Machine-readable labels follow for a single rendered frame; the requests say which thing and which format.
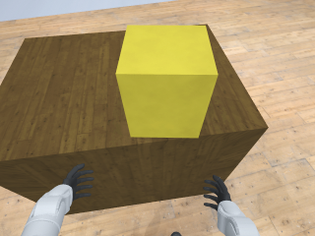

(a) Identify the carton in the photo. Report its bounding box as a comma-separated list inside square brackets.
[115, 25, 219, 139]

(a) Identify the left robot forearm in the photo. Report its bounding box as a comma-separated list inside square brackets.
[21, 184, 73, 236]

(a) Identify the right robot forearm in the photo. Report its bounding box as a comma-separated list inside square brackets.
[217, 201, 261, 236]

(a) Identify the robot right hand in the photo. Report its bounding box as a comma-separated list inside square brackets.
[203, 175, 232, 211]

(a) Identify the robot left hand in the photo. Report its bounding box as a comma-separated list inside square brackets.
[62, 163, 95, 202]

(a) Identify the pedestal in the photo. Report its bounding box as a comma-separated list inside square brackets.
[0, 24, 269, 215]

